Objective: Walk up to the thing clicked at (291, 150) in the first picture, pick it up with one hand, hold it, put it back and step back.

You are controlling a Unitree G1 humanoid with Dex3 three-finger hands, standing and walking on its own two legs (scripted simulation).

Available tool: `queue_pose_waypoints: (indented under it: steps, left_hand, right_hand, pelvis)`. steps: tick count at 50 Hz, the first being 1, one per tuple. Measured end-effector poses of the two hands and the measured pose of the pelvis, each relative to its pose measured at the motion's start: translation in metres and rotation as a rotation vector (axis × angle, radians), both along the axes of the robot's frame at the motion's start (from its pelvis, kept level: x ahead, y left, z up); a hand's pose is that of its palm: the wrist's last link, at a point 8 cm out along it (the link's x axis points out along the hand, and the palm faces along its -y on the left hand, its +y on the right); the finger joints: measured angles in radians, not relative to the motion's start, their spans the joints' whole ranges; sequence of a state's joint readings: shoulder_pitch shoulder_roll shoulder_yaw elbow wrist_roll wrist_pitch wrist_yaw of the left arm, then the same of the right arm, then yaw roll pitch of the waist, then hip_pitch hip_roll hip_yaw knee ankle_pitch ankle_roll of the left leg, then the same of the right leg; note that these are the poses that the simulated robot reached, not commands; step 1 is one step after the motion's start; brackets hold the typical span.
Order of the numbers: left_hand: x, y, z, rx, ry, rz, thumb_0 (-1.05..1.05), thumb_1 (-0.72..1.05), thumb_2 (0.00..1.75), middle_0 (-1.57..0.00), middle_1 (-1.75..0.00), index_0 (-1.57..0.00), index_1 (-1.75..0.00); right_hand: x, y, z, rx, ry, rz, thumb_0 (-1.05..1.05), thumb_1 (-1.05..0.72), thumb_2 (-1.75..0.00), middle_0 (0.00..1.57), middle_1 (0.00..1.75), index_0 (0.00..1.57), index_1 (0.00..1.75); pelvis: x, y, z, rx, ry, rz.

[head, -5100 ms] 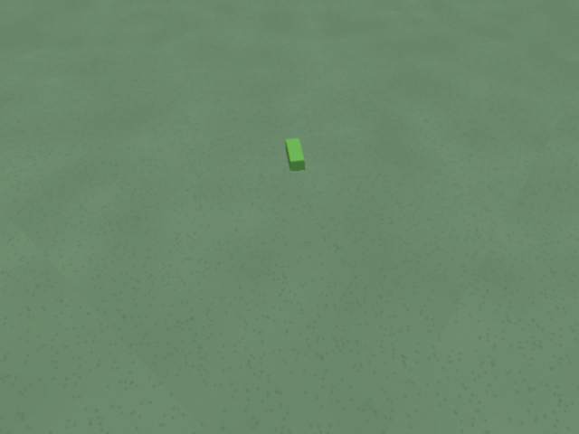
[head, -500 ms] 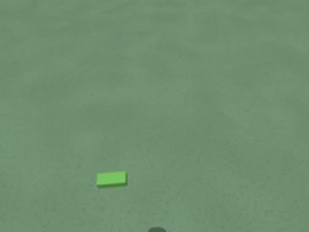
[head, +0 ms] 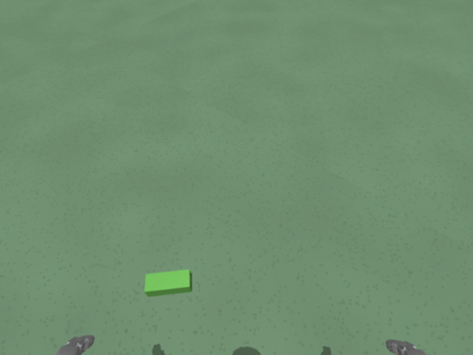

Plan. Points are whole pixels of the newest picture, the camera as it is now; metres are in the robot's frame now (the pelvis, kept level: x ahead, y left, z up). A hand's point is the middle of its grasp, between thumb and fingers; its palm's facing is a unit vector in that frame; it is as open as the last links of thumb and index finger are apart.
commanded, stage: walk up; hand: left
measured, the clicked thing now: (168, 283) +0.48 +0.29 -0.74
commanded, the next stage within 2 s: none
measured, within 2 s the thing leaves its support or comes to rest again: neither
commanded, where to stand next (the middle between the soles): +0.05 +0.01 m, yaw +6 degrees
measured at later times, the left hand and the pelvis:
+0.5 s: hand out of the picture +0.10 +0.26 -0.15, palm faces -0.05 -0.93 -0.37, open 7.4 cm; pelvis +0.00 +0.00 +0.00, yaw -1 degrees
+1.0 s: hand out of the picture +0.10 +0.31 -0.16, palm faces -0.04 -0.92 -0.39, open 7.4 cm; pelvis +0.04 +0.03 -0.01, yaw -1 degrees
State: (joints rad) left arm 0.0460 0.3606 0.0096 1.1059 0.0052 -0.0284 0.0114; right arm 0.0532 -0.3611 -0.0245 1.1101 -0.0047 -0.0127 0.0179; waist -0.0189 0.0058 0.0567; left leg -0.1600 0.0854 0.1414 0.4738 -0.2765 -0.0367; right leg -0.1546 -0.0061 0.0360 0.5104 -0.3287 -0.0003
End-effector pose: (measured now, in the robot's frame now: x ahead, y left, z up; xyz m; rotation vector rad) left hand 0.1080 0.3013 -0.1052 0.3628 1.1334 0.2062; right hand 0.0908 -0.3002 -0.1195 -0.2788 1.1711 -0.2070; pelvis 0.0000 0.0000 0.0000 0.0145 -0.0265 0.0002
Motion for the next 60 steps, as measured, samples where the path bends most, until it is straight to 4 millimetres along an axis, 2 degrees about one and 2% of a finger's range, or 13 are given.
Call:
queue_pose_waypoints:
  steps: [6, 17, 37, 44, 48, 51, 54, 57, 60]
  left_hand:
    - [0.002, 0.000, 0.000, -0.002, 0.010, -0.004, 0.01, 0.90, 0.90, -0.21, -0.30, -0.20, -0.30]
    - [-0.009, 0.000, -0.003, -0.011, 0.051, -0.007, 0.01, 0.90, 0.90, -0.21, -0.30, -0.20, -0.30]
    - [-0.013, 0.003, 0.000, -0.017, 0.047, -0.002, 0.01, 0.90, 0.90, -0.21, -0.30, -0.20, -0.30]
    - [-0.016, 0.019, -0.006, -0.008, 0.046, -0.006, 0.01, 0.90, 0.90, -0.21, -0.30, -0.20, -0.30]
    - [-0.018, 0.038, -0.012, 0.001, 0.081, 0.021, 0.01, 0.90, 0.90, -0.21, -0.30, -0.20, -0.30]
    - [-0.011, 0.048, -0.012, 0.016, 0.113, 0.027, 0.01, 0.90, 0.90, -0.21, -0.30, -0.20, -0.30]
    - [0.009, 0.051, -0.007, 0.017, 0.092, 0.026, 0.01, 0.91, 0.90, -0.21, -0.30, -0.20, -0.30]
    - [0.032, 0.048, -0.007, 0.015, 0.059, 0.031, 0.01, 0.91, 0.90, -0.20, -0.30, -0.20, -0.30]
    - [0.054, 0.040, -0.010, 0.015, 0.035, 0.038, 0.01, 0.91, 0.90, -0.20, -0.30, -0.20, -0.30]
  right_hand:
    - [-0.010, -0.004, 0.002, -0.012, 0.019, -0.023, 0.00, -0.91, -0.90, 0.20, 0.30, 0.21, 0.30]
    - [-0.023, -0.002, 0.002, -0.009, 0.050, -0.035, 0.00, -0.91, -0.90, 0.20, 0.30, 0.21, 0.30]
    - [-0.014, 0.008, 0.004, 0.007, 0.028, -0.020, 0.00, -0.91, -0.90, 0.20, 0.30, 0.21, 0.30]
    - [-0.009, 0.002, 0.000, -0.013, 0.017, -0.022, 0.00, -0.91, -0.90, 0.20, 0.30, 0.21, 0.30]
    - [-0.003, 0.010, 0.001, -0.036, 0.043, -0.007, 0.00, -0.91, -0.90, 0.20, 0.30, 0.21, 0.30]
    - [-0.004, 0.017, 0.005, -0.044, 0.041, -0.014, 0.00, -0.91, -0.90, 0.20, 0.30, 0.21, 0.30]
    - [-0.012, 0.022, 0.007, -0.052, 0.092, -0.023, 0.00, -0.91, -0.90, 0.20, 0.30, 0.21, 0.30]
    - [-0.015, 0.023, 0.002, -0.059, 0.162, -0.029, 0.00, -0.91, -0.90, 0.20, 0.30, 0.21, 0.30]
    - [-0.006, 0.021, -0.009, -0.051, 0.194, -0.035, 0.00, -0.91, -0.90, 0.20, 0.30, 0.21, 0.30]
  pelvis:
    - [0.001, 0.000, 0.001, -0.001, -0.003, -0.007]
    - [0.001, 0.003, 0.003, -0.004, -0.006, -0.015]
    - [0.002, 0.007, 0.006, -0.008, -0.006, -0.011]
    - [0.020, 0.017, -0.005, -0.015, -0.009, -0.016]
    - [0.035, 0.029, -0.007, 0.001, 0.001, -0.011]
    - [0.042, 0.036, -0.005, -0.013, -0.008, -0.009]
    - [0.052, 0.036, -0.002, -0.024, -0.016, 0.010]
    - [0.059, 0.034, -0.002, -0.022, -0.021, 0.023]
    - [0.066, 0.027, -0.009, -0.010, -0.022, 0.037]
